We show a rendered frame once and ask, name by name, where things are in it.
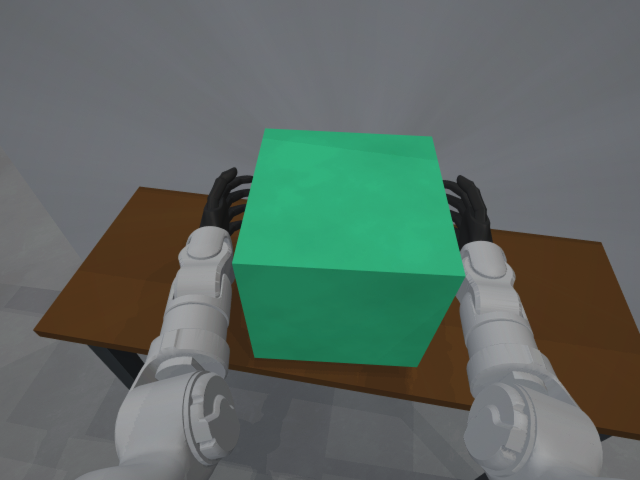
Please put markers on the right robot forearm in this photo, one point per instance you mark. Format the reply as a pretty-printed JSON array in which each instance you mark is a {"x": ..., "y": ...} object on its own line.
[{"x": 497, "y": 333}]

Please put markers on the left robot forearm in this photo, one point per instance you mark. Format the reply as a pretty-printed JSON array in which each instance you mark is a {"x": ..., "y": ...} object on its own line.
[{"x": 194, "y": 330}]

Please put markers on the robot right upper arm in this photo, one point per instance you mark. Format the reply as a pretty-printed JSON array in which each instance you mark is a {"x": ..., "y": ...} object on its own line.
[{"x": 517, "y": 433}]

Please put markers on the table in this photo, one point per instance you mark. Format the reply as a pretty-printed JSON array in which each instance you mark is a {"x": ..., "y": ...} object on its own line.
[{"x": 116, "y": 300}]

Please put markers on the robot left upper arm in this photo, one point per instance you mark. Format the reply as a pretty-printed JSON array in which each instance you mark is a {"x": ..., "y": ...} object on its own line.
[{"x": 174, "y": 429}]

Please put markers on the right robot hand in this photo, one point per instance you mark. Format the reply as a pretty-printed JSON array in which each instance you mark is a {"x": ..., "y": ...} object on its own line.
[{"x": 472, "y": 220}]

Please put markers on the left robot hand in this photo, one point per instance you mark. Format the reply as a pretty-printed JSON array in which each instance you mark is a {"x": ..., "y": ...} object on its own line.
[{"x": 217, "y": 211}]

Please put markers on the carton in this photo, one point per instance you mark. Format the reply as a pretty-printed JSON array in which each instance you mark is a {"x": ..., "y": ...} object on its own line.
[{"x": 347, "y": 251}]

